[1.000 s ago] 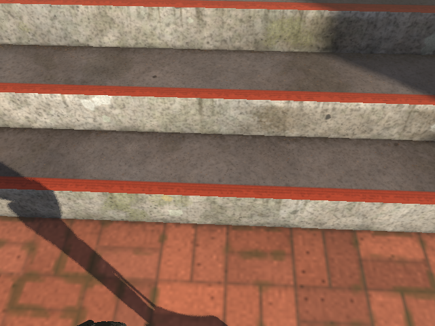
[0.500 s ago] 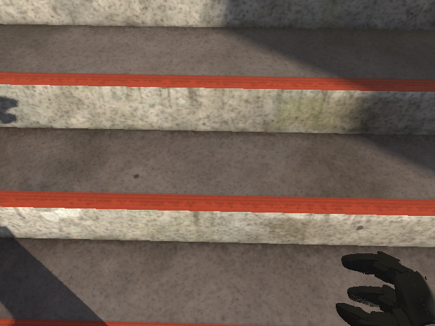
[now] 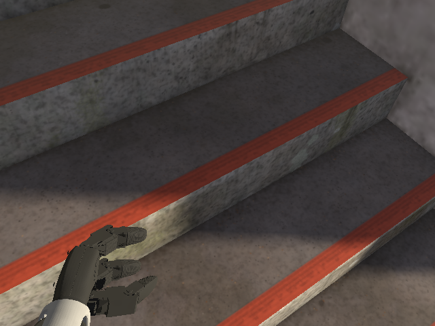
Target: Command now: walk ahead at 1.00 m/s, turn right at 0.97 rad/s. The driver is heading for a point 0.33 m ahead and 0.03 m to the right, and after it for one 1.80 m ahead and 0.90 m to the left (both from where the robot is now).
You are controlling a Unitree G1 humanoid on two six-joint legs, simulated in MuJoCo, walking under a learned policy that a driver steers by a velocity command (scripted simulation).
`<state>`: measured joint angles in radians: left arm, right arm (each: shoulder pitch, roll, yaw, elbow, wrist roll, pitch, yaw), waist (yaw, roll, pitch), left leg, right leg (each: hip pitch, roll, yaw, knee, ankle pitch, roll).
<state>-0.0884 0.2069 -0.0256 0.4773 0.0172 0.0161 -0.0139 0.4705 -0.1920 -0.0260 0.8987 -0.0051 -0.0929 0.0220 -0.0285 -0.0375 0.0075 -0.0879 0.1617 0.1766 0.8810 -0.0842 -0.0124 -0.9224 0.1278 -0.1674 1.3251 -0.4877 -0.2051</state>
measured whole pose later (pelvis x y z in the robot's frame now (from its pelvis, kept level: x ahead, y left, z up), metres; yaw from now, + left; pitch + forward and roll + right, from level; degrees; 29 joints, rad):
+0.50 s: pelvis +0.35 +0.02 +0.28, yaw -5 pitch +6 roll +1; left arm 0.24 0.31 0.04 0.75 0.07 -0.04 -0.03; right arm 0.38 -0.20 -0.01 0.93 -0.04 0.03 0.08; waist -0.03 -0.01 -0.04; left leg -0.59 -0.14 -0.02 0.64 -0.16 0.10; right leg -0.81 0.10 0.23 1.65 -0.09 -0.05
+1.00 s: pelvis +0.55 -0.07 +0.30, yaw +21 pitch +4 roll -2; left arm -0.09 0.19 -0.04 0.44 0.04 -0.07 0.04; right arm 0.48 -0.22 -0.02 0.78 -0.01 -0.09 0.00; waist -0.07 0.03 -0.10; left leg -0.21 -0.14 -0.56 0.60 -0.42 -0.02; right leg -1.09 0.01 0.09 1.51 -0.51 0.06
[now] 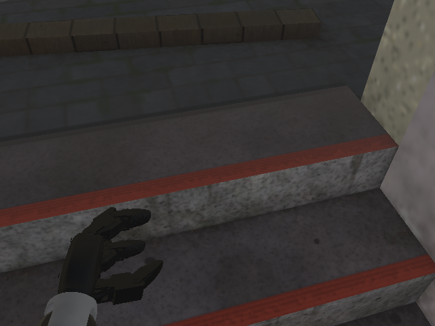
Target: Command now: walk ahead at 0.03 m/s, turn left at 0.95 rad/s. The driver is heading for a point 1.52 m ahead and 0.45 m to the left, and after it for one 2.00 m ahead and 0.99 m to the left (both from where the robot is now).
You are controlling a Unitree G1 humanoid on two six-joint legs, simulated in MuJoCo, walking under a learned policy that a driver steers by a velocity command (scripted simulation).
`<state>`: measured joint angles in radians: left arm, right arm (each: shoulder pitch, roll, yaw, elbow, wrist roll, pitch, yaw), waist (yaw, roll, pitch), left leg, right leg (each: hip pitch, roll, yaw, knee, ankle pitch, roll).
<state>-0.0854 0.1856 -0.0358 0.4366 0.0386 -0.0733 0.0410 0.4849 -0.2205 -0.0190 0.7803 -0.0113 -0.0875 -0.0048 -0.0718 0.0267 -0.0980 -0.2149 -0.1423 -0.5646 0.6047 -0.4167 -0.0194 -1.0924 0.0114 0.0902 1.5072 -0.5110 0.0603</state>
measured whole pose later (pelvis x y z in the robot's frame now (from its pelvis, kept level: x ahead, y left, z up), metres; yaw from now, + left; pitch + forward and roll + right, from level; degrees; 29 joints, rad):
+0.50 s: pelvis +0.02 -0.08 +0.08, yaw +28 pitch +0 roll -4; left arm 0.19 0.19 -0.04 0.69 0.04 -0.14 0.07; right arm 0.14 -0.28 -0.02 0.68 -0.07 -0.04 0.09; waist 0.10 0.04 -0.02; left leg -0.43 0.10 0.04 0.98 -0.05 0.00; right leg -0.67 -0.23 -0.26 1.16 -0.44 0.02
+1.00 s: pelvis +0.01 -0.06 +0.01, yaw +41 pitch +6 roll -4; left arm 0.24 0.29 0.01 0.71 0.01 -0.09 0.00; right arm 0.26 -0.23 0.07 0.63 -0.06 -0.05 0.08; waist -0.05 0.04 -0.11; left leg -0.31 -0.02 -0.11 0.52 -0.31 0.08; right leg -1.11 0.11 0.12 2.12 -0.31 0.06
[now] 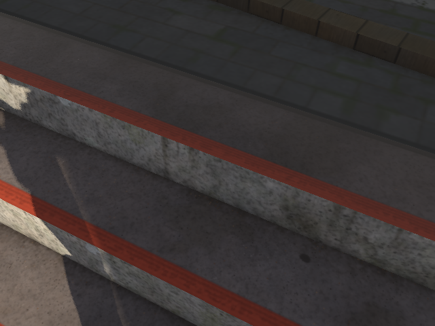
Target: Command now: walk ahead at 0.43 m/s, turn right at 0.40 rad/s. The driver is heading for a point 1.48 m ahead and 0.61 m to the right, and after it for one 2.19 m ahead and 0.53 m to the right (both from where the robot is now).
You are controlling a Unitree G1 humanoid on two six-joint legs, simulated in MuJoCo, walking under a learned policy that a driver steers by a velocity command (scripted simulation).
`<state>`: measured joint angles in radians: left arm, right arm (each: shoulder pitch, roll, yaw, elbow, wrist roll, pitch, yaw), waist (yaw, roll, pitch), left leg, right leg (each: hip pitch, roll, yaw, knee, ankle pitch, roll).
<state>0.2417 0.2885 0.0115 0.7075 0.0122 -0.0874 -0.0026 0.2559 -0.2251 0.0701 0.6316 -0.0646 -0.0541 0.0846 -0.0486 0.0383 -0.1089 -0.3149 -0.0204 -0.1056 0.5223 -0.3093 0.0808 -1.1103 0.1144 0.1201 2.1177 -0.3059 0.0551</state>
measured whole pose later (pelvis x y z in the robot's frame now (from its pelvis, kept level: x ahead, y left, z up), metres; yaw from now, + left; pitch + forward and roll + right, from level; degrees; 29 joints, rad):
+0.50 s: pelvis +0.22 -0.19 +0.12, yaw -24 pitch +2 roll +0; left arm 0.46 0.23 0.03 0.86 0.03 -0.04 0.00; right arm 0.05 -0.11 0.03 0.51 -0.08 -0.08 -0.01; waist 0.00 0.03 -0.09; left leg -1.12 0.05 -0.05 2.20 -0.22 0.06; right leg -0.35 0.23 0.04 0.83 -0.49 -0.18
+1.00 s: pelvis +0.46 -0.42 +0.33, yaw -42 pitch +10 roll +1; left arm -0.25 0.18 -0.09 0.48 0.03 -0.01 -0.08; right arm 0.54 -0.20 -0.02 1.10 -0.09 -0.07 0.06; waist -0.07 0.01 -0.15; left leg -0.09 0.08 0.10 0.24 -0.31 0.02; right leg -1.39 -0.07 0.07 1.64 -0.58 -0.18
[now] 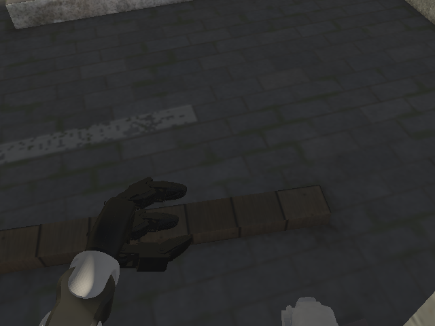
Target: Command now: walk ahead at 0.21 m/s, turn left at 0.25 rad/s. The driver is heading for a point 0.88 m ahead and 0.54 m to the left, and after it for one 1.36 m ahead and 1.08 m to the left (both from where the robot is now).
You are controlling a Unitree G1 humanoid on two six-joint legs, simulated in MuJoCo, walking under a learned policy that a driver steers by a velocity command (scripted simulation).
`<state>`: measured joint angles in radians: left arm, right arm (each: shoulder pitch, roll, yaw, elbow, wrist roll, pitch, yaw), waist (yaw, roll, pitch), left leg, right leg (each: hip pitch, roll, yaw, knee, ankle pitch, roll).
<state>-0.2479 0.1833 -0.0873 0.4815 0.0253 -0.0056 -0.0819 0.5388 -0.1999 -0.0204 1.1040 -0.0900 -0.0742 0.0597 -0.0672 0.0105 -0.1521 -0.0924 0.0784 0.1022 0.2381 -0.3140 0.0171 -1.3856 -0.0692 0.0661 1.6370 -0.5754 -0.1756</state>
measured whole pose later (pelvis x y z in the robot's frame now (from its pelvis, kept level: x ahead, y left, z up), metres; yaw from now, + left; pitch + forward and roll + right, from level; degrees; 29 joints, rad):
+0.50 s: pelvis +0.21 -0.01 +0.16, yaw +22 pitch +2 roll -1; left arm 0.24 0.31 0.07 0.83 0.01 -0.11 0.01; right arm 0.08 -0.26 -0.07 0.75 -0.02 -0.03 0.09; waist 0.04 -0.03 -0.06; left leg -0.46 0.08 0.11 0.75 -0.34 0.10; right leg -0.13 -0.19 -0.36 0.46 -0.31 0.07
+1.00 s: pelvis +0.49 +0.15 +0.15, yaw +50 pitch +5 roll +0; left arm 0.10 0.25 0.01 0.59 0.04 -0.09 0.03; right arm 0.39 -0.32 -0.11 0.76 -0.02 -0.03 0.01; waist -0.04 0.04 -0.05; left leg -0.40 -0.07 -0.08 1.26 -0.43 0.12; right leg -0.34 -0.05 -0.07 0.67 -0.42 0.01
